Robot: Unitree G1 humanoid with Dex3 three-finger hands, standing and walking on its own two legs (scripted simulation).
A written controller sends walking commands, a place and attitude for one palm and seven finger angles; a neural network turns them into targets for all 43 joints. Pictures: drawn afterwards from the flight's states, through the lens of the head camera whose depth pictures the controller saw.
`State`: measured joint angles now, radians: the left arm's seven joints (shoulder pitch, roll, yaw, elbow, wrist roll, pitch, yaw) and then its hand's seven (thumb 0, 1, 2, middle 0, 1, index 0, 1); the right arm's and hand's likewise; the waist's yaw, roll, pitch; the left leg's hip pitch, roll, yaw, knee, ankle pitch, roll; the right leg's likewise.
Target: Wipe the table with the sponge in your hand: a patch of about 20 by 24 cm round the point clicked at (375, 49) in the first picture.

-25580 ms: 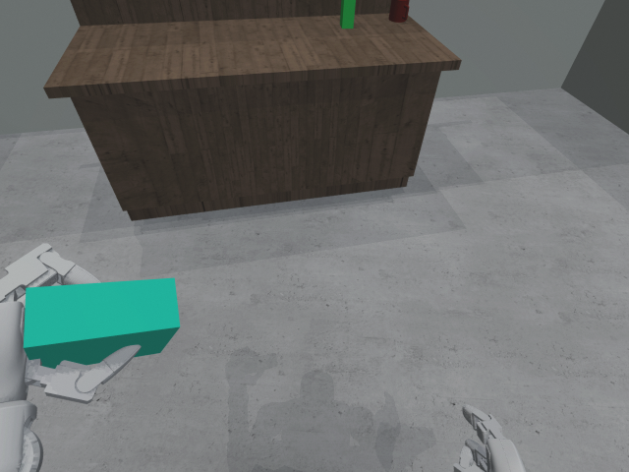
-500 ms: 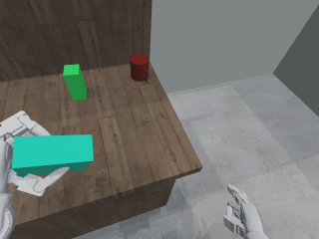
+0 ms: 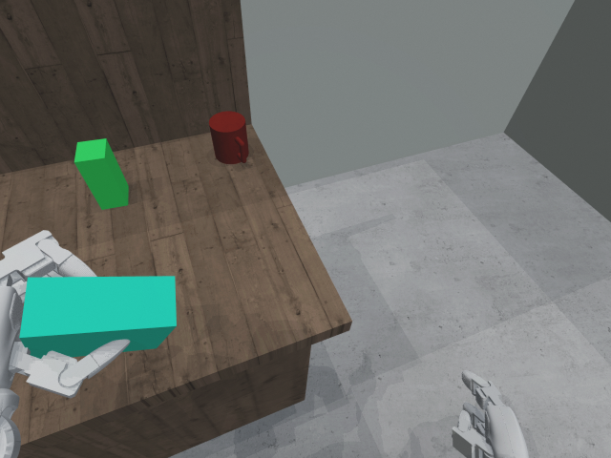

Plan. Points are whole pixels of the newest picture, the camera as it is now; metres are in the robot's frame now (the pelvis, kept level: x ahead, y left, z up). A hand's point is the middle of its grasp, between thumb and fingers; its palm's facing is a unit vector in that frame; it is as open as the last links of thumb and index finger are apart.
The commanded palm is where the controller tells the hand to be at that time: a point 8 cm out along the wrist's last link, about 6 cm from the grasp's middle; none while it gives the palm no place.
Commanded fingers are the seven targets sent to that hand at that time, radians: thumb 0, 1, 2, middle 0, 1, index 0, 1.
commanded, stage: shuffle to correct the standing spot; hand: left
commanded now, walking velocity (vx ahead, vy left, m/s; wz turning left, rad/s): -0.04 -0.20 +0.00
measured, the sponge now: (123, 317) +0.22 +0.20 +0.13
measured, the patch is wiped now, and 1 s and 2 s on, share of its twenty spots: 0.00 0.00 0.00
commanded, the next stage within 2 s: come to a stop and stand still in 0.02 s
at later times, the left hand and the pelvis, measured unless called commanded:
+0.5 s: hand (30, 277) +0.24 +0.27 +0.18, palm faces +0.39 -0.82 -0.42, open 9.1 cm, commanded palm +0.15 +0.29 +0.18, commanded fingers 0.00 0.10 1.30 -1.20 -1.60 -1.20 -1.60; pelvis -0.01 +0.01 +0.00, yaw -1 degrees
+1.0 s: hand out of the picture +0.23 +0.32 +0.16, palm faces +0.36 -0.85 -0.38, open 9.1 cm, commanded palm +0.16 +0.35 +0.18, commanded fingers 0.00 0.10 1.30 -1.20 -1.60 -1.20 -1.60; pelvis +0.01 +0.07 +0.00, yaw +0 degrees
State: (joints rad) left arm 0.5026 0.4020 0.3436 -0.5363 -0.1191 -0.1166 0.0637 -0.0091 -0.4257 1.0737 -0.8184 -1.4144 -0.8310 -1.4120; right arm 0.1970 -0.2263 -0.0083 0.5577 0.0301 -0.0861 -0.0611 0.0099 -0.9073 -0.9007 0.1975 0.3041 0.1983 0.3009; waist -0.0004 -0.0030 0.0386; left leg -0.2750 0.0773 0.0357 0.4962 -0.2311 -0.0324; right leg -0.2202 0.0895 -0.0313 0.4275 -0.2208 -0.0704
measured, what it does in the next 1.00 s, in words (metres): shifts its weight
